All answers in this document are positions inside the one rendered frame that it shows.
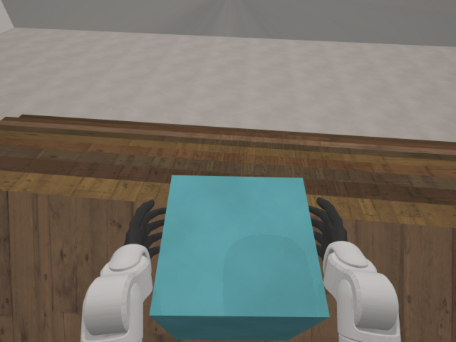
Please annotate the robot left forearm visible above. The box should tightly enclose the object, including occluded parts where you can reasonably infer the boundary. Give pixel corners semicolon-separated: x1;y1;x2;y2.
81;244;153;342

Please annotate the left robot hand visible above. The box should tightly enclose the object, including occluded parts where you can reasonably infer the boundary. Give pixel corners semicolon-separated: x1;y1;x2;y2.
124;199;167;258

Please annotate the carton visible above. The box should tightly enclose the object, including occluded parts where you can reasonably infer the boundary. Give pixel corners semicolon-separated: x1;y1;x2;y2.
149;175;330;341

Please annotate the robot right forearm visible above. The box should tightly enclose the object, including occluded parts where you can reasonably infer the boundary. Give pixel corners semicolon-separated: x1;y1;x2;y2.
323;241;401;342

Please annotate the right robot hand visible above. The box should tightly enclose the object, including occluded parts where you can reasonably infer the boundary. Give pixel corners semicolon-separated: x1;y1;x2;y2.
309;197;348;261

